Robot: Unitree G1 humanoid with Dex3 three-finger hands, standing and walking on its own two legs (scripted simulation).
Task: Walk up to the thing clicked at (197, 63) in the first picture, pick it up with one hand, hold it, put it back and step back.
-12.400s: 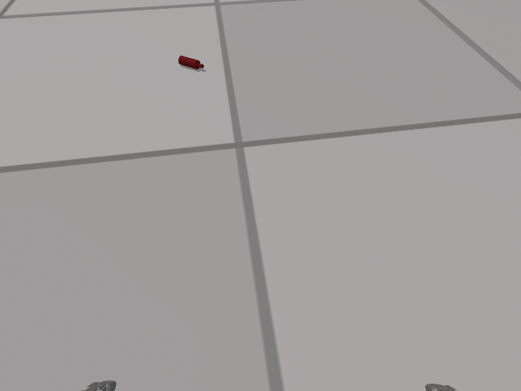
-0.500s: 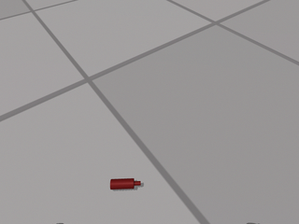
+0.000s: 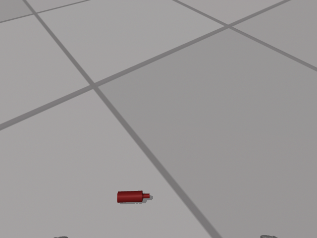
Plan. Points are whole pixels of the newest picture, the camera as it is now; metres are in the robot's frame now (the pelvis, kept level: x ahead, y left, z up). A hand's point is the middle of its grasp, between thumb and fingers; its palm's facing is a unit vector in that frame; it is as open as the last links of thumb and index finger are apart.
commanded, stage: stand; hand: left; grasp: from above
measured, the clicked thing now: (133, 196) +0.41 +0.17 -0.75
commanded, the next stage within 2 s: rise first in 0.66 s
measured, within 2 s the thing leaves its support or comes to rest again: neither
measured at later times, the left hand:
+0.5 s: hand out of the picture +0.06 +0.25 -0.16, palm faces -0.02 -0.94 -0.34, open 7.3 cm
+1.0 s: hand (80, 232) +0.14 +0.25 -0.17, palm faces +0.00 -0.94 -0.34, open 9.0 cm
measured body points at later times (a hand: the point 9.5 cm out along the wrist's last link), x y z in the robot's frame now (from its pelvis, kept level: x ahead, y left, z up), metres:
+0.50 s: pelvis +0.00 +0.00 +0.00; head +0.01 +0.00 +0.45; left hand +0.06 +0.30 -0.14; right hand +0.07 -0.30 -0.13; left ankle -0.02 +0.11 -0.75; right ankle -0.02 -0.12 -0.75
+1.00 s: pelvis -0.02 -0.01 -0.02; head +0.04 +0.01 +0.42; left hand +0.14 +0.30 -0.15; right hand +0.08 -0.27 -0.14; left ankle -0.02 +0.10 -0.75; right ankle -0.02 -0.12 -0.75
